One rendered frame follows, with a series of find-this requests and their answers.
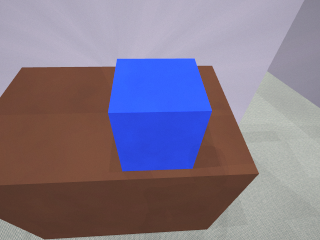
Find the carton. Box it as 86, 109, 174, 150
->
108, 58, 212, 172

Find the pedestal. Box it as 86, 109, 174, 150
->
0, 65, 259, 240

